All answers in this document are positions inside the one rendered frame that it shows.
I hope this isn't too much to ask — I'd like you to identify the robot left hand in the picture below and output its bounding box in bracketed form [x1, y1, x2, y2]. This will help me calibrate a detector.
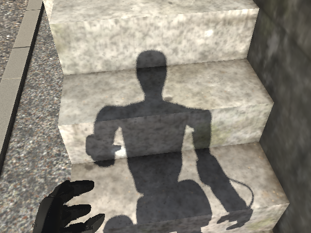
[32, 180, 105, 233]

